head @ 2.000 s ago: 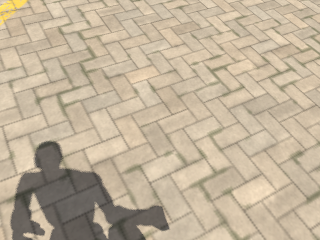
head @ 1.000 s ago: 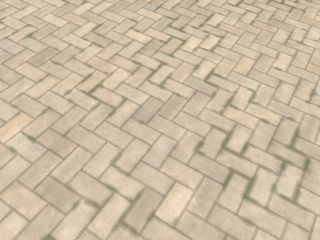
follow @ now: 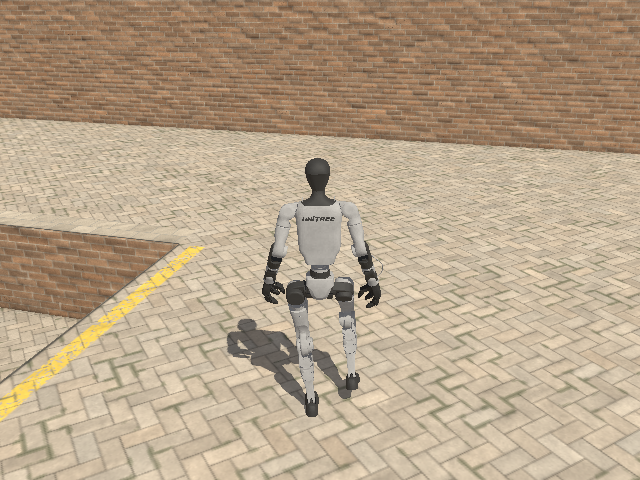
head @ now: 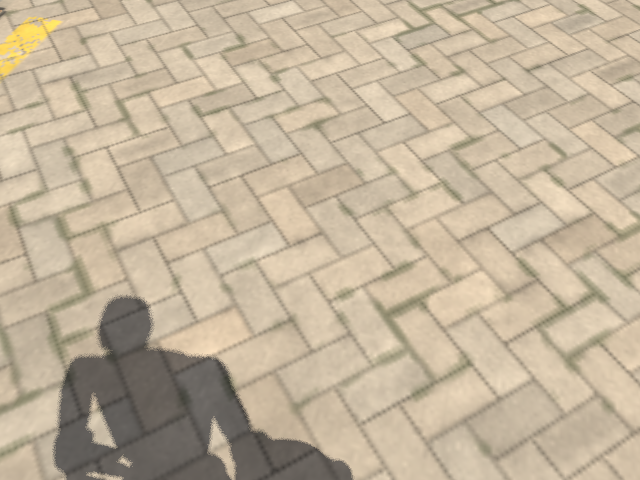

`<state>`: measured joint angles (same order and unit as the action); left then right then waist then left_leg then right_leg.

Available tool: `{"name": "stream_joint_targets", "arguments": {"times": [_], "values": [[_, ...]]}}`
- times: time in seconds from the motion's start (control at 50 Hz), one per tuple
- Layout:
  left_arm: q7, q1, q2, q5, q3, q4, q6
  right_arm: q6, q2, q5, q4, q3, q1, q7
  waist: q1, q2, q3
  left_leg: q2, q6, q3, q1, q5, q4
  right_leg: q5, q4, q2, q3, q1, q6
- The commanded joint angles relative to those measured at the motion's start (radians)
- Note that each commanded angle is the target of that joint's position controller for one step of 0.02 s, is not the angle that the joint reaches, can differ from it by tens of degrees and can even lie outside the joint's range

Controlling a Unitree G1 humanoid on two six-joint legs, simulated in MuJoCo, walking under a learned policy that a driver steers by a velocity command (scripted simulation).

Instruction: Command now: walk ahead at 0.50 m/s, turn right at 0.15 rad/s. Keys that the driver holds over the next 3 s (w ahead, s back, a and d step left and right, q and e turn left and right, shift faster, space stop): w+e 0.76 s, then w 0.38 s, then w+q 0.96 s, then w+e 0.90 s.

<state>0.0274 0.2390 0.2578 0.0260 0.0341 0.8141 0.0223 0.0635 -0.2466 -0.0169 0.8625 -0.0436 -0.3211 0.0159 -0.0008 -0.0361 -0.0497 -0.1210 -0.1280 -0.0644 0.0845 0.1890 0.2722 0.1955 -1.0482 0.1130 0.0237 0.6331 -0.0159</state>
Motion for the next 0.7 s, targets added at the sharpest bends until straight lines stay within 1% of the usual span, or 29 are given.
{"name": "stream_joint_targets", "arguments": {"times": [0.02, 0.06, 0.1, 0.14, 0.18, 0.22, 0.24, 0.26, 0.28, 0.3, 0.32, 0.34, 0.36, 0.38, 0.4, 0.42, 0.44, 0.46, 0.5, 0.54, 0.6, 0.66, 0.7], "values": [[0.006, -0.021, 0.062, -0.007, 0.019, -0.041, -0.001, 0.027, -0.117, 0.001, -0.027, -0.023, -0.034, -0.004, -0.014, 0.077, -0.023, 0.27, -0.035, 0.092, 0.002, -0.386, -0.147, -0.126, 0.086, -0.024, 0.018, 0.047, -0.005], [0.009, -0.068, 0.052, -0.007, 0.016, -0.05, 0.004, 0.032, -0.111, 0.002, -0.018, -0.018, -0.037, -0.008, -0.024, 0.089, -0.03, 0.269, -0.014, 0.047, -0.026, -0.404, -0.151, -0.199, 0.181, -0.044, 0.008, 0.046, -0.01], [0.014, -0.126, 0.042, -0.003, 0.009, -0.065, 0.007, 0.035, -0.106, 0.002, -0.004, -0.012, -0.055, -0.016, -0.041, 0.091, -0.041, 0.281, -0.004, 0.015, -0.064, -0.441, -0.157, -0.239, 0.271, -0.055, -0.03, 0.041, -0.016], [0.02, -0.188, 0.031, 0.002, 0.001, -0.087, 0.009, 0.034, -0.101, -0.001, 0.021, -0.007, -0.093, -0.027, -0.062, 0.084, -0.058, 0.301, 0.0, -0.01, -0.126, -0.499, -0.149, -0.237, 0.349, -0.065, -0.072, 0.046, -0.03], [0.024, -0.217, 0.027, 0.004, -0.003, -0.104, 0.011, 0.029, -0.11, -0.005, 0.042, -0.005, -0.116, -0.037, -0.065, 0.088, -0.059, 0.32, 0.007, -0.035, -0.195, -0.625, -0.103, -0.183, 0.413, -0.088, -0.112, 0.027, -0.054], [0.022, -0.177, 0.041, 0.005, 0.002, -0.1, 0.01, 0.024, -0.138, -0.009, 0.051, -0.007, -0.102, -0.048, -0.031, 0.117, -0.017, 0.335, 0.024, -0.066, -0.244, -0.924, 0.013, -0.084, 0.442, -0.141, -0.156, -0.061, -0.093], [0.017, -0.126, 0.053, 0.007, 0.008, -0.088, 0.01, 0.02, -0.154, -0.012, 0.053, -0.01, -0.094, -0.054, -0.005, 0.136, 0.017, 0.342, 0.029, -0.077, -0.262, -1.069, 0.103, -0.024, 0.444, -0.174, -0.175, -0.12, -0.116], [0.013, -0.036, 0.073, 0.009, 0.017, -0.063, 0.013, 0.011, -0.171, -0.016, 0.051, -0.014, -0.082, -0.057, 0.037, 0.144, 0.068, 0.348, 0.03, -0.088, -0.254, -1.132, 0.243, 0.022, 0.463, -0.203, -0.176, -0.215, -0.143], [0.008, 0.096, 0.101, 0.015, 0.033, -0.024, 0.021, 0.005, -0.184, -0.016, 0.044, -0.016, -0.07, -0.057, 0.096, 0.135, 0.138, 0.342, 0.031, -0.103, -0.187, -1.041, 0.436, 0.015, 0.529, -0.219, -0.149, -0.384, -0.175], [-0.005, 0.25, 0.167, 0.03, 0.06, 0.012, 0.023, 0.008, -0.178, -0.008, 0.014, -0.012, -0.041, -0.054, 0.175, 0.065, 0.227, 0.31, 0.043, -0.121, 0.015, -0.745, 0.723, 0.057, 0.584, -0.099, 0.022, -0.634, -0.239], [-0.018, 0.239, 0.283, 0.026, 0.094, 0.002, 0.013, 0.019, -0.065, 0.004, -0.044, 0.01, -0.105, -0.026, 0.091, -0.197, 0.307, 0.086, 0.098, -0.102, 0.483, 0.221, 1.121, -0.004, 0.612, 0.207, 0.561, -0.955, -0.417], [-0.012, 0.229, 0.249, -0.021, 0.091, 0.006, 0.006, 0.029, -0.136, -0.009, -0.06, -0.004, -0.002, -0.024, 0.128, -0.045, 0.325, 0.074, 0.09, 0.112, 0.623, 0.302, 1.217, -0.025, 0.712, 0.219, 0.713, -0.968, -0.441], [-0.018, 0.162, 0.222, -0.025, 0.084, 0.003, 0.003, 0.045, -0.129, 0.0, -0.094, 0.001, 0.059, -0.017, 0.097, -0.008, 0.171, 0.141, 0.086, 0.138, 0.674, 0.192, 1.155, -0.075, 0.744, 0.197, 0.551, -0.836, -0.402], [-0.019, 0.119, 0.166, -0.021, 0.071, 0.003, 0.003, 0.053, -0.131, 0.002, -0.095, 0.003, 0.063, -0.016, 0.058, 0.06, 0.091, 0.174, 0.091, 0.122, 0.631, 0.14, 1.066, -0.168, 0.772, 0.159, 0.463, -0.704, -0.358], [-0.022, 0.083, 0.137, -0.021, 0.063, 0.001, 0.008, 0.043, -0.127, -0.008, -0.092, 0.002, 0.063, -0.016, 0.02, 0.084, 0.036, 0.196, 0.104, 0.118, 0.581, 0.133, 0.998, -0.26, 0.787, 0.108, 0.384, -0.599, -0.321], [-0.025, 0.062, 0.115, -0.024, 0.054, 0.001, 0.013, 0.022, -0.12, -0.023, -0.095, 0.005, 0.043, -0.015, -0.011, 0.07, 0.031, 0.207, 0.124, 0.116, 0.522, 0.132, 0.951, -0.314, 0.805, 0.065, 0.325, -0.528, -0.301], [-0.024, 0.06, 0.117, -0.026, 0.052, 0.0, 0.022, 0.002, -0.108, -0.032, -0.094, 0.007, 0.027, -0.011, -0.025, 0.052, 0.04, 0.212, 0.139, 0.109, 0.49, 0.133, 0.911, -0.345, 0.814, 0.042, 0.292, -0.496, -0.293], [-0.023, 0.07, 0.131, -0.028, 0.055, 0.004, 0.032, -0.013, -0.098, -0.036, -0.1, 0.009, 0.026, -0.008, -0.031, 0.042, 0.044, 0.212, 0.153, 0.095, 0.482, 0.131, 0.876, -0.383, 0.82, 0.023, 0.27, -0.474, -0.293], [-0.022, 0.092, 0.161, -0.027, 0.063, 0.009, 0.04, -0.027, -0.088, -0.035, -0.123, 0.013, 0.072, -0.003, -0.027, 0.022, 0.033, 0.214, 0.175, 0.071, 0.497, 0.076, 0.788, -0.383, 0.839, -0.008, 0.244, -0.439, -0.282], [-0.022, 0.126, 0.166, -0.028, 0.066, 0.015, 0.038, -0.029, -0.088, -0.033, -0.159, 0.014, 0.167, -0.001, 0.002, 0.004, 0.009, 0.215, 0.19, 0.058, 0.536, -0.012, 0.677, -0.363, 0.848, -0.03, 0.241, -0.439, -0.256], [-0.023, 0.184, 0.169, -0.028, 0.069, 0.024, 0.033, -0.027, -0.084, -0.025, -0.196, 0.02, 0.279, 0.002, 0.055, -0.021, 0.014, 0.195, 0.191, 0.057, 0.557, -0.127, 0.527, -0.377, 0.82, -0.047, 0.253, -0.501, -0.216], [-0.029, 0.233, 0.175, -0.02, 0.072, 0.028, 0.028, -0.018, -0.089, -0.018, -0.229, 0.025, 0.365, 0.004, 0.093, -0.027, 0.02, 0.166, 0.18, 0.062, 0.57, -0.158, 0.427, -0.428, 0.775, -0.031, 0.291, -0.587, -0.209], [-0.035, 0.24, 0.184, -0.011, 0.074, 0.024, 0.026, -0.009, -0.1, -0.014, -0.248, 0.027, 0.398, 0.004, 0.099, -0.032, 0.018, 0.147, 0.165, 0.072, 0.548, -0.139, 0.366, -0.46, 0.738, -0.011, 0.326, -0.625, -0.203]]}}
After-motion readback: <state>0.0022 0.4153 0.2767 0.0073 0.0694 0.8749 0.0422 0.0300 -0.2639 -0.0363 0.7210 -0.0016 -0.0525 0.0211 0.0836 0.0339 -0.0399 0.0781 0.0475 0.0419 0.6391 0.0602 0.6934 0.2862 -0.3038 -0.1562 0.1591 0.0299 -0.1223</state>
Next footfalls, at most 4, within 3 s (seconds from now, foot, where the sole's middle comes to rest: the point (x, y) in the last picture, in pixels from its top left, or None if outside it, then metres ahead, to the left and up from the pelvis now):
0.30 right None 0.31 -0.12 -0.78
0.80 left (351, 402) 0.65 -0.06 -0.78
1.28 right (482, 367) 0.74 -0.36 -0.78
1.82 left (428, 254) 1.07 -0.28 -0.78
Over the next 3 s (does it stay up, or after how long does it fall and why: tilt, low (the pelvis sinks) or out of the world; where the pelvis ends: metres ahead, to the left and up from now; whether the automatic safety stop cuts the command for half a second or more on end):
stays up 1.57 -0.38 -0.01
